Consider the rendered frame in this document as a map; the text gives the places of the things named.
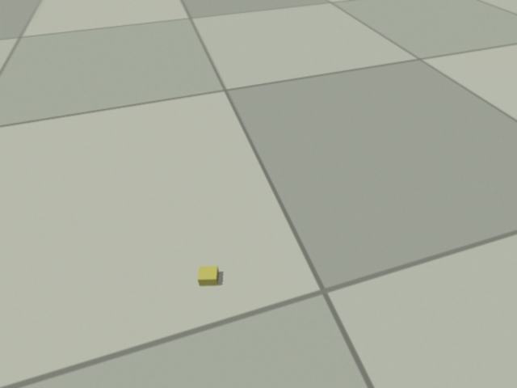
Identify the small box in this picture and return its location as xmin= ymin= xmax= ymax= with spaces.
xmin=198 ymin=266 xmax=219 ymax=286

